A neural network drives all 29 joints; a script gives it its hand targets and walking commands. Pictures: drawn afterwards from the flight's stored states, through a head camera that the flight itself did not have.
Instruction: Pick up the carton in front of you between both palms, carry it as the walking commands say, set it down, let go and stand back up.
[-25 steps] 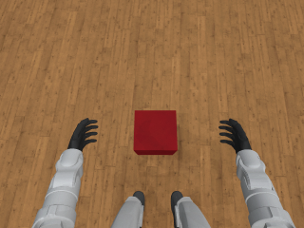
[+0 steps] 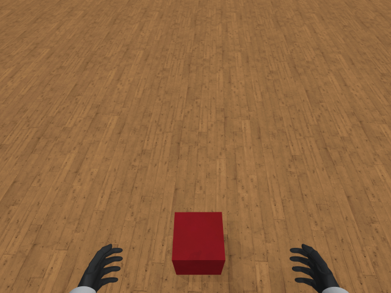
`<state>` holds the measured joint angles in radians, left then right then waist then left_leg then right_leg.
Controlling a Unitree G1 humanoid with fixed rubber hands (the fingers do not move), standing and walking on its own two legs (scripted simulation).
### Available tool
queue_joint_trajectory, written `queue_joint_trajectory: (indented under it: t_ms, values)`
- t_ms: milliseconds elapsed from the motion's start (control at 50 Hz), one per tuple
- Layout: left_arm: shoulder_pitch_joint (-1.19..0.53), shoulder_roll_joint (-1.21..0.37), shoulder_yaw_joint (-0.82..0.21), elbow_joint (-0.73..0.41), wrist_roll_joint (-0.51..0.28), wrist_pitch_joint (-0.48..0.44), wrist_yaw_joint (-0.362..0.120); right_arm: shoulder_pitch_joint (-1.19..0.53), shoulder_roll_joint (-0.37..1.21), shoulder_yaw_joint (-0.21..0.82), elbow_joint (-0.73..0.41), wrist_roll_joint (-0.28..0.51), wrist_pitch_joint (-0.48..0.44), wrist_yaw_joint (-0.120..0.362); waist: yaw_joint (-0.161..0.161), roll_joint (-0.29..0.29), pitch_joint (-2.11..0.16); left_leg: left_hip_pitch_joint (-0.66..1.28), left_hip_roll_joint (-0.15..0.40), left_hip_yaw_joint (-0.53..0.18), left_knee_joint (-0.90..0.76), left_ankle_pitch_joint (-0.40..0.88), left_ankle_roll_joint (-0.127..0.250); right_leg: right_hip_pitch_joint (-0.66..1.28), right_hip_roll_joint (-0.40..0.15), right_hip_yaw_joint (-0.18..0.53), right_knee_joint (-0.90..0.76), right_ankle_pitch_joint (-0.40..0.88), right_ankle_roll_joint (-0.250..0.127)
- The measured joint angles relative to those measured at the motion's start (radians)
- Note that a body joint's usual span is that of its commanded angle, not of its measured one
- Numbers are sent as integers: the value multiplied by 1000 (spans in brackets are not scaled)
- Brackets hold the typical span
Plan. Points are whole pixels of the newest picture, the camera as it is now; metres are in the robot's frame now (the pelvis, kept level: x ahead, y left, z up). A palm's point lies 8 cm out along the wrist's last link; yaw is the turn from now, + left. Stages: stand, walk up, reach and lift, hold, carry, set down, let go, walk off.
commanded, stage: let go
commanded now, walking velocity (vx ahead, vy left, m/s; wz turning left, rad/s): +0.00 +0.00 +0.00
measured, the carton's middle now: (198, 244) +0.43 +0.02 -0.65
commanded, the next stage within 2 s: stand in 0.28 s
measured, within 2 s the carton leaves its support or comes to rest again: neither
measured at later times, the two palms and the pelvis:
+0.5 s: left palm out of the picture +0.14 +0.29 -0.08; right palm out of the picture +0.15 -0.28 -0.08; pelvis +0.01 +0.00 -0.01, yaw +0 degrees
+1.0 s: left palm out of the picture +0.13 +0.30 -0.10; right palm out of the picture +0.14 -0.29 -0.09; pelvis +0.01 +0.01 +0.00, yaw +0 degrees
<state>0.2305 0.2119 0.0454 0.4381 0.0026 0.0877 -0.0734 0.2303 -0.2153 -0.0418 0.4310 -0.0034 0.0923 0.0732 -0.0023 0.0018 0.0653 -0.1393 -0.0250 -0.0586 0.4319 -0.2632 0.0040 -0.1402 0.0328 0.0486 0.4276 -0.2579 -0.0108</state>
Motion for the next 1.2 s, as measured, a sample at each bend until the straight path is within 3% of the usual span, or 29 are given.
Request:
queue_joint_trajectory:
  t_ms: [280,360,440,660,1200]
  values:
    - [-16,-7,2,-23,20,67,-2,-17,9,-2,-19,-13,66,1,1,-1,57,74,-1,3,17,-18,2,74,-2,-4,17,-19,1]
    - [-30,37,-7,81,31,6,55,-34,-29,10,101,-27,3,-57,6,-3,-7,-6,2,4,60,-34,0,-1,1,-6,50,-30,2]
    - [-30,85,9,162,37,-32,75,-38,-74,-1,187,-37,-36,-78,9,-5,-40,-45,3,7,81,-48,1,-39,2,-6,68,-41,2]
    - [-36,124,1,284,35,-70,93,-55,-119,0,300,-38,-79,-94,6,-7,-60,-38,-2,11,64,-52,7,-34,-5,-6,54,-48,6]
    - [-66,147,-25,436,24,-88,95,-71,-143,24,447,-26,-97,-96,7,-7,-52,21,-3,14,-17,-3,8,22,-15,-8,-17,-4,9]
